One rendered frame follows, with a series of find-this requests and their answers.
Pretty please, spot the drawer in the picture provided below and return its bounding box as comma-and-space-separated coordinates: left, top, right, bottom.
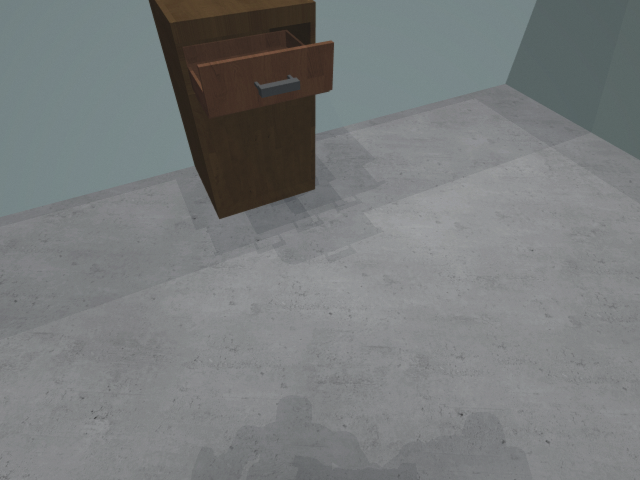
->
183, 30, 334, 119

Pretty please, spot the cabinet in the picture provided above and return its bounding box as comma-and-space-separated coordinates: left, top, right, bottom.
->
149, 0, 316, 219

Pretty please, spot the handle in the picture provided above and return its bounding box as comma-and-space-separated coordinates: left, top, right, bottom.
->
254, 75, 300, 98

